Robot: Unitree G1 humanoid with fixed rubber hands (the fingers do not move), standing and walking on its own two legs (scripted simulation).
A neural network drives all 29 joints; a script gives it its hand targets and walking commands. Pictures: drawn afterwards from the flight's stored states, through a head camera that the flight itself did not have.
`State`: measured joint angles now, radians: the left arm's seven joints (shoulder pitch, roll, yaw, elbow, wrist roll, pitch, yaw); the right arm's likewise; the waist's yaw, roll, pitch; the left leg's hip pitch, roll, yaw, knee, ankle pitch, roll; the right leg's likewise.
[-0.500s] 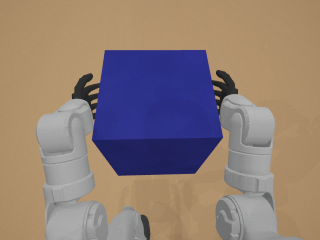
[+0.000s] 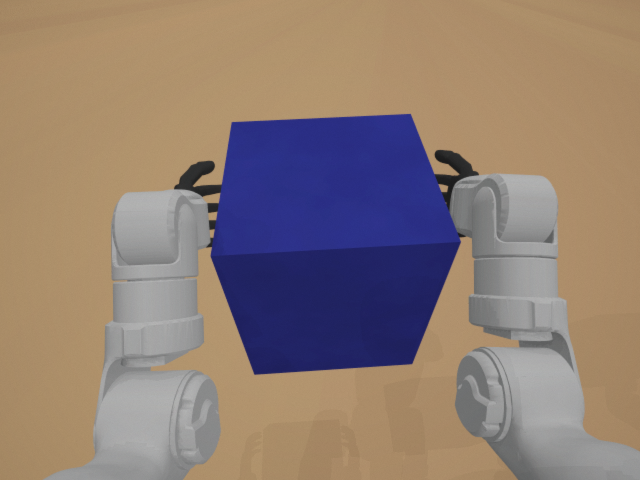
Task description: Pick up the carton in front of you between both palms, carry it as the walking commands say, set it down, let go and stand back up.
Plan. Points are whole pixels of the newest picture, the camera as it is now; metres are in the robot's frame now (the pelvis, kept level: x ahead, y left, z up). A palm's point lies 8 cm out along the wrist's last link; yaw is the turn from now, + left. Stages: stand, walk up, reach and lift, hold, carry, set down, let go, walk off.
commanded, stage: carry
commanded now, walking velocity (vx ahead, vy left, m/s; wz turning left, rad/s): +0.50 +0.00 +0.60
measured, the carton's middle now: (328, 251) +0.39 -0.01 +0.12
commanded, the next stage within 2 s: none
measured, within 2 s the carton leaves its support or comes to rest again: neither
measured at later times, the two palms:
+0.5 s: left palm (185, 171) +0.61 +0.22 +0.08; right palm (363, 167) +0.60 -0.08 +0.09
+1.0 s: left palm (267, 89) +0.88 +0.10 +0.09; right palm (407, 103) +0.83 -0.19 +0.09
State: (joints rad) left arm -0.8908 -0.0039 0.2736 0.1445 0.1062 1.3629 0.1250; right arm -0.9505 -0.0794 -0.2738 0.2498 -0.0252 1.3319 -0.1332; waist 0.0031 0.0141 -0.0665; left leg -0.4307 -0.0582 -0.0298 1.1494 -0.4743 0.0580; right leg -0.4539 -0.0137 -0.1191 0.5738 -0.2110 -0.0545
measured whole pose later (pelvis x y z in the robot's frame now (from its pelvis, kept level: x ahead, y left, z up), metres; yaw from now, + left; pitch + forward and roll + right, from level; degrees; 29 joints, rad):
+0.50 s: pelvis +0.29 +0.06 +0.02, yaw +0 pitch +6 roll -2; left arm -0.43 -0.10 0.23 -0.12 0.05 1.18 0.10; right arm -0.38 0.19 -0.24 -0.18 -0.15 1.16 -0.13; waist 0.03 -0.01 0.04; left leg -0.28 0.06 0.25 0.37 -0.19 0.06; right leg -0.50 -0.07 -0.07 1.05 -0.37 0.00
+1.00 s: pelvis +0.60 +0.00 +0.01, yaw -13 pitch +2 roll +0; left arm -0.16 -0.13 0.12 -0.25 0.11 1.22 0.10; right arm -0.18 0.14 -0.12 -0.22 -0.14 1.20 -0.07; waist 0.05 0.01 -0.10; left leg -0.53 0.15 0.02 1.10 -0.32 -0.09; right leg -0.27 0.09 -0.12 0.41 -0.19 -0.14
